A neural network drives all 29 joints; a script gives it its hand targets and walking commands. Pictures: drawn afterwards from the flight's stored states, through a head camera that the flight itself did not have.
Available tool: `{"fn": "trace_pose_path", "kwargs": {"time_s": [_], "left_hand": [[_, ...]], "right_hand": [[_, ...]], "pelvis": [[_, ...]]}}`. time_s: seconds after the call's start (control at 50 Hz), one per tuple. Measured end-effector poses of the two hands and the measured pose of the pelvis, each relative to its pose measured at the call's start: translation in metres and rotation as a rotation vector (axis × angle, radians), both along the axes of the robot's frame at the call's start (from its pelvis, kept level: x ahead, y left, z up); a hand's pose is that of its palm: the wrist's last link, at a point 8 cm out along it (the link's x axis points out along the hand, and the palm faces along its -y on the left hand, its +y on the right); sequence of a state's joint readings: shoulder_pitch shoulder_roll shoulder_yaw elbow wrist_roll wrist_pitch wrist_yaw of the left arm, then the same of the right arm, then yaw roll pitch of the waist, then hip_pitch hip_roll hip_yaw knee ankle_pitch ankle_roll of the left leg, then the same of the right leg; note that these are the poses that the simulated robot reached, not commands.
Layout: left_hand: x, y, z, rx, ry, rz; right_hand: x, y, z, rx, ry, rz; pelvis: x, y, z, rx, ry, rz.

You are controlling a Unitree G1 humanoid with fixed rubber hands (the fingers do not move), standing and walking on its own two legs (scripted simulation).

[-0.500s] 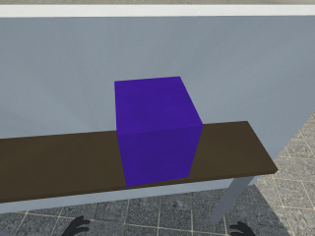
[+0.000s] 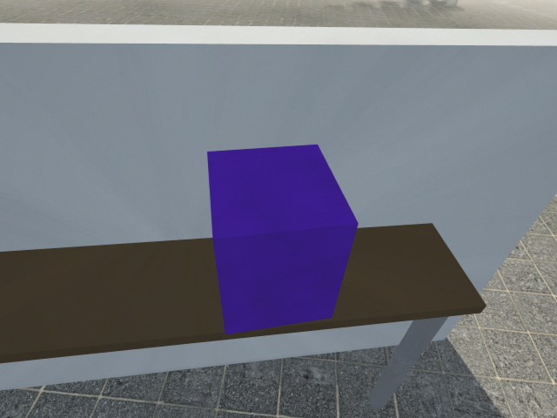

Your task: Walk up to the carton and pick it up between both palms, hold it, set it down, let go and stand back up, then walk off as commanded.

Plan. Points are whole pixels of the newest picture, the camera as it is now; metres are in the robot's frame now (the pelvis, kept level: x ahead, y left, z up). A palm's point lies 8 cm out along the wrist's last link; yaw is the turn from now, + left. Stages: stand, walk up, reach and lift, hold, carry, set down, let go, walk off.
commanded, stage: stand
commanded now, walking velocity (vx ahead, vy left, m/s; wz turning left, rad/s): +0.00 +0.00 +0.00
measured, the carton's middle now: (272, 238) +0.44 +0.03 +0.03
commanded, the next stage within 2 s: walk off in 1.44 s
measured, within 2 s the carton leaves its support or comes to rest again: neither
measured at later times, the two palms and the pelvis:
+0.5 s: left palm out of the picture +0.02 +0.31 -0.12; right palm out of the picture +0.03 -0.29 -0.11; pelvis -0.02 +0.01 +0.00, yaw +0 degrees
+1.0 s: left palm out of the picture +0.05 +0.31 -0.12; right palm out of the picture +0.05 -0.28 -0.11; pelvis -0.01 +0.01 +0.00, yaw -1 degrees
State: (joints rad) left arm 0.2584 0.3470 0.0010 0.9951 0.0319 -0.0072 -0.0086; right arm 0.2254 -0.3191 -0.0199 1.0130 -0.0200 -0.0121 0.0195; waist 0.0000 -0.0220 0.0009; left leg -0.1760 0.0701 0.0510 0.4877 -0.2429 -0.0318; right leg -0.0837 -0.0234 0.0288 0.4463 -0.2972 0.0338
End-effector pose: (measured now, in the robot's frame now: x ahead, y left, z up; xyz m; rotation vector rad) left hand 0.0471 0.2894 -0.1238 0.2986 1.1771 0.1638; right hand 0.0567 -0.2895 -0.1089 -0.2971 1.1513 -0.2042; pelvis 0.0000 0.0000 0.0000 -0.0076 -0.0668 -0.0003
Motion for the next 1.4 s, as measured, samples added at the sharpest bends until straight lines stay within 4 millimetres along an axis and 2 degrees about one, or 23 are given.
{"fn": "trace_pose_path", "kwargs": {"time_s": [0.14, 0.4, 0.56, 0.68, 0.82, 1.14, 1.4], "left_hand": [[-0.001, 0.004, 0.001, -0.004, -0.019, 0.005], [-0.024, 0.021, 0.002, 0.02, 0.039, 0.005], [-0.032, 0.018, -0.001, 0.009, 0.087, 0.006], [-0.026, 0.015, -0.003, 0.0, 0.088, 0.005], [-0.013, 0.012, -0.003, -0.003, 0.07, -0.006], [0.012, 0.019, 0.003, 0.016, 0.043, -0.003], [0.013, 0.016, 0.001, 0.012, 0.062, 0.002]], "right_hand": [[-0.001, 0.009, 0.0, 0.008, -0.01, 0.009], [-0.02, 0.004, 0.001, -0.008, 0.027, -0.027], [-0.031, 0.003, -0.002, -0.011, 0.078, -0.044], [-0.029, 0.004, -0.002, -0.008, 0.085, -0.042], [-0.019, 0.008, -0.002, -0.002, 0.07, -0.033], [0.003, 0.012, -0.001, 0.0, 0.052, -0.023], [0.006, 0.009, 0.002, -0.013, 0.054, -0.032]], "pelvis": [[-0.011, 0.003, 0.001, -0.002, -0.008, -0.002], [-0.023, 0.012, 0.002, -0.002, -0.006, -0.009], [-0.023, 0.013, 0.003, -0.001, -0.002, -0.01], [-0.021, 0.014, 0.003, 0.004, -0.003, -0.013], [-0.017, 0.013, 0.003, 0.004, -0.005, -0.011], [-0.008, 0.014, 0.005, 0.006, 0.008, -0.014], [-0.004, 0.015, 0.006, 0.009, 0.009, -0.018]]}}
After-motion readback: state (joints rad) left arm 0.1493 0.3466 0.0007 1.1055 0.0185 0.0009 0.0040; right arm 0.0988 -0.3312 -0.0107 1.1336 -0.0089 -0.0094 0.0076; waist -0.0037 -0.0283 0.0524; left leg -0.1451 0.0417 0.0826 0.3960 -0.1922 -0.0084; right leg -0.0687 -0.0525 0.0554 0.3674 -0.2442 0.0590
